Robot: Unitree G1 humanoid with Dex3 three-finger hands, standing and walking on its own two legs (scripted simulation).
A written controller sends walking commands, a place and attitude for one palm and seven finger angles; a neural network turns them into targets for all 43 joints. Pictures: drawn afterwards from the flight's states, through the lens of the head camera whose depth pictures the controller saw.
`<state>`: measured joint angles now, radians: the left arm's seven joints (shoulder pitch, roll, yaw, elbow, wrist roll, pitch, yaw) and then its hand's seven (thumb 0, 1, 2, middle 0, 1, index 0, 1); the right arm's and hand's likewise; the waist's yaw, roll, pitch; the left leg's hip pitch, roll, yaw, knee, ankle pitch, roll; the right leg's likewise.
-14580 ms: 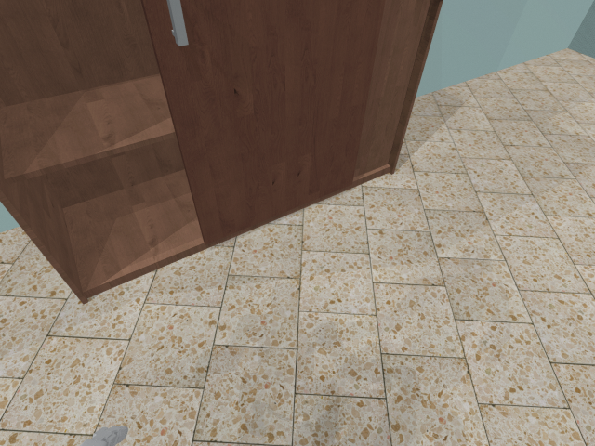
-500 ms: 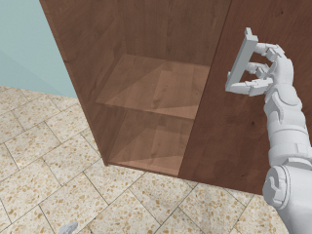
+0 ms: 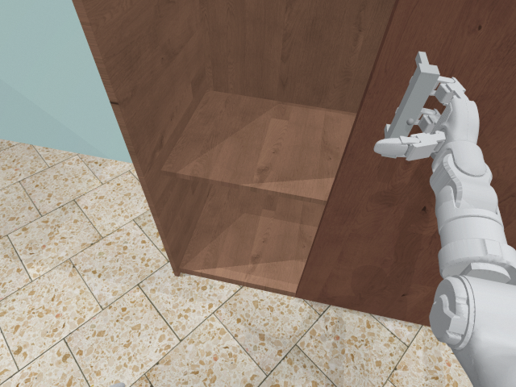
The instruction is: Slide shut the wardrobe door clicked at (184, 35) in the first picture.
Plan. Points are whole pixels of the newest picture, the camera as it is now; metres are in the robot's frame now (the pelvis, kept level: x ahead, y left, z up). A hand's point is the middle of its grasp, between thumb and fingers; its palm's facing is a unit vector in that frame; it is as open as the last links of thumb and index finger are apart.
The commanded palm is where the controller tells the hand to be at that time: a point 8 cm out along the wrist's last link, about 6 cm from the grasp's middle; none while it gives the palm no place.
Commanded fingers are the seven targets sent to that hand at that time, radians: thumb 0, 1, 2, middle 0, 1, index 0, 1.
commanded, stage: slide the fingers in behind the handle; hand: right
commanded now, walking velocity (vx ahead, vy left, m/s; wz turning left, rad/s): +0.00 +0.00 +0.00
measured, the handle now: (404, 106) +0.52 -0.15 +0.19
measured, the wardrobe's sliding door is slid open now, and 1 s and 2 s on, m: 0.48 0.48 0.48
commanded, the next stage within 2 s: grip the handle and tug to test in 0.66 s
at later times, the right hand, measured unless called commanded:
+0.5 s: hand (408, 121) +0.48 -0.15 +0.20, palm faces +0.09 +1.00 +0.02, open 13.9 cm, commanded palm +0.45 -0.19 +0.19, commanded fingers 0.00 0.50 -0.30 0.30 1.20 0.30 1.20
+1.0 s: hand (404, 121) +0.47 -0.14 +0.20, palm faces +0.09 +1.00 +0.02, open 12.6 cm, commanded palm +0.44 -0.19 +0.19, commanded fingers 0.00 -0.11 -0.56 0.37 1.29 0.37 1.29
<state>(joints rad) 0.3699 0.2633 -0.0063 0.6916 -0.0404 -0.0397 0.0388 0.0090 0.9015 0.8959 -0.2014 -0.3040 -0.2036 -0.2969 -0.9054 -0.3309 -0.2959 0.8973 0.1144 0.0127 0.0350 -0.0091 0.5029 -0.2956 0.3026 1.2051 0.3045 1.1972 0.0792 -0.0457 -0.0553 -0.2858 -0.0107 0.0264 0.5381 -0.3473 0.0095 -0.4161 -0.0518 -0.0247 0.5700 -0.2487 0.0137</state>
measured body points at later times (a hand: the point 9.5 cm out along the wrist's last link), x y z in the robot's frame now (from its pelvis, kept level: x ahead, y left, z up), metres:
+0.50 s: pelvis +0.00 +0.00 +0.00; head +0.02 +0.01 +0.45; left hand +0.06 +0.26 -0.12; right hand +0.47 -0.20 +0.20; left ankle -0.05 +0.11 -0.73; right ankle +0.02 -0.13 -0.73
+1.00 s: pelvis -0.01 -0.01 +0.00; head +0.01 +0.01 +0.45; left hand +0.06 +0.25 -0.12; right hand +0.46 -0.19 +0.20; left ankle -0.05 +0.11 -0.73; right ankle +0.02 -0.13 -0.73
